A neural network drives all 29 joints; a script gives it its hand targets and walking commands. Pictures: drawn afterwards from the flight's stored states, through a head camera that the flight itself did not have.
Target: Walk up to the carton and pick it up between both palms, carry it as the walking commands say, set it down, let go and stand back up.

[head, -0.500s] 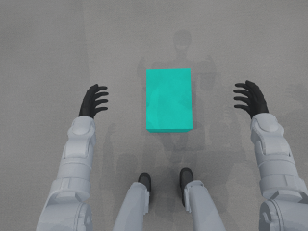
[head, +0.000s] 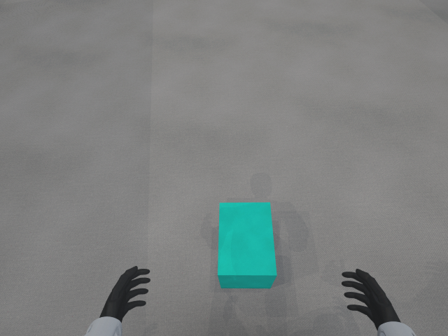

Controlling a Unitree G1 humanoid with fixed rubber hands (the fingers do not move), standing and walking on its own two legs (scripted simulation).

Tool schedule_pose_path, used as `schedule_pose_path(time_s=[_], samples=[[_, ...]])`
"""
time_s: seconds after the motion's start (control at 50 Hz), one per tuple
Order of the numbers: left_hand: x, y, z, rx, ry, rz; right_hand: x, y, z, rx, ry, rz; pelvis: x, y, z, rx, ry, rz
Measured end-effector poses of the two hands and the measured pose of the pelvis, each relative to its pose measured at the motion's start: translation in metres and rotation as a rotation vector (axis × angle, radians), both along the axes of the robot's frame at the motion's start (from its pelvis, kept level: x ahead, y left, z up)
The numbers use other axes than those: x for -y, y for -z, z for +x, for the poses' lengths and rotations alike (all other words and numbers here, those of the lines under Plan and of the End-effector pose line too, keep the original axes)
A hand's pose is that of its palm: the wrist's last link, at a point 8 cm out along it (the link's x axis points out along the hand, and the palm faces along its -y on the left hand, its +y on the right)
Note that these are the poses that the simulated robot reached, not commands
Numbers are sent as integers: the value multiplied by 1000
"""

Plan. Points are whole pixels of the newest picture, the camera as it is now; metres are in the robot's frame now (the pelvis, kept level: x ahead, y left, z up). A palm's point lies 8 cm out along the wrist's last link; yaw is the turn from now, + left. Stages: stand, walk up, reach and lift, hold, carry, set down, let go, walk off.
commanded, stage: let go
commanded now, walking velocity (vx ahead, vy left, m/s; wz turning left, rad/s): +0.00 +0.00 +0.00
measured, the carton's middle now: (245, 246) +0.49 -0.02 -0.66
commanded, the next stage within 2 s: stand in 0.42 s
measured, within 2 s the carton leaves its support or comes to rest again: neither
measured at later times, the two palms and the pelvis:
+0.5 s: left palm (103, 313) +0.18 +0.25 -0.07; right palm (391, 319) +0.17 -0.25 -0.07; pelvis +0.02 +0.00 +0.00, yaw +0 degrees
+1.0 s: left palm (85, 325) +0.16 +0.29 -0.09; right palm (416, 330) +0.16 -0.29 -0.09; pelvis +0.04 +0.00 +0.00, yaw +0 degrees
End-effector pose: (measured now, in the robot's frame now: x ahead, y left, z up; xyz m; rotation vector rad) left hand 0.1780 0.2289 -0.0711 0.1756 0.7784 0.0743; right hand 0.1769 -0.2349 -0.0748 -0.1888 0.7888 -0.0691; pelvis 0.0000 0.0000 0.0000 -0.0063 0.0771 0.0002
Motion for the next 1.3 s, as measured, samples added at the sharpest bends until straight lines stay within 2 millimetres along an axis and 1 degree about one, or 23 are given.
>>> schedule_pose_path(time_s=[0.06, 0.14, 0.3, 0.42, 0.46, 0.52, 0.6, 0.7, 0.84, 1.02, 1.14, 1.3], samples=[[-2, -6, -9, -1, 2, 0, 0, -7, -8, -2, -11, -4, 0, -3, 5, 53, -3, 0], [-3, -9, -12, -7, 6, -7, 0, -11, -9, -8, -17, -4, 0, -3, 9, 110, -6, 0], [-1, -9, -2, -15, 16, -11, -2, -14, 1, -6, -2, 7, -1, -3, 14, 160, -5, -1], [-2, -8, 2, -23, 17, 0, -3, -13, 1, -14, 11, 6, -2, -3, 19, 158, -4, -3], [-9, -3, 2, -32, 6, 35, 2, -8, 0, -29, 12, -30, -2, -1, 21, 131, -5, -3], [-28, 4, -3, -63, -19, 98, 18, -2, -3, -58, 23, -95, -2, 0, 23, 102, -3, -3], [-48, 9, -9, -104, -43, 153, 36, 2, -5, -81, 38, -148, -2, 2, 27, 82, -2, -3], [-60, 12, -14, -140, -53, 184, 49, 4, -5, -101, 44, -180, -2, 2, 32, 74, -3, -2], [-59, 16, -16, -166, -56, 191, 53, 8, -8, -126, 50, -190, -1, 1, 36, 77, -6, -1], [-57, 19, -19, -184, -58, 190, 56, 13, -19, -164, 57, -192, 1, -1, 35, 87, -8, 1], [-59, 19, -26, -199, -63, 194, 60, 14, -28, -186, 60, -197, 3, -2, 31, 95, -9, 2], [-62, 19, -40, -224, -72, 202, 66, 15, -41, -211, 62, -204, 5, -4, 25, 104, -9, 2]])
